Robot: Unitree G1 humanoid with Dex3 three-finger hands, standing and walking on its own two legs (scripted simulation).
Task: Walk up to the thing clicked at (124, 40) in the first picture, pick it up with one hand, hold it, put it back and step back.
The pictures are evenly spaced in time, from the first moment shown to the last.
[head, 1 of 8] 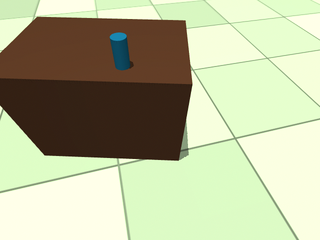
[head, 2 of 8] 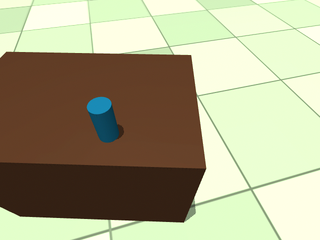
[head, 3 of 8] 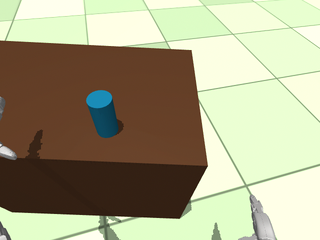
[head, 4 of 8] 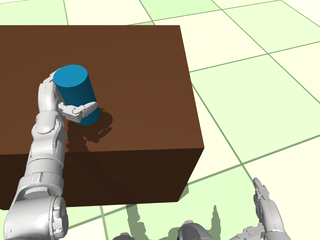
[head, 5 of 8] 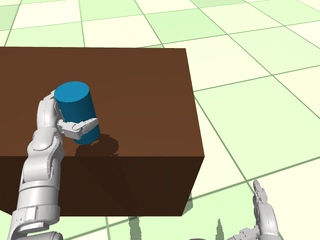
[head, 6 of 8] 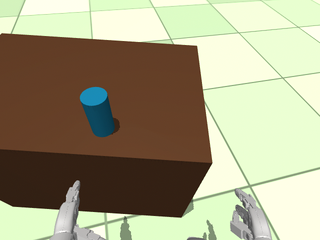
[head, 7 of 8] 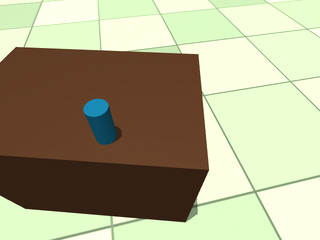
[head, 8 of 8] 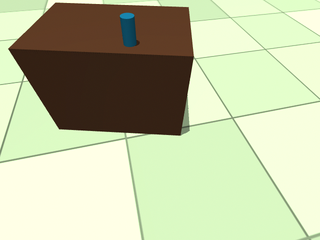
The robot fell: no
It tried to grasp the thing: yes
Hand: left
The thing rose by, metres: 0.22
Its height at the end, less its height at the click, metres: +0.00
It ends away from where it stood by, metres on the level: 0.03
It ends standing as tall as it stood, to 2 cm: yes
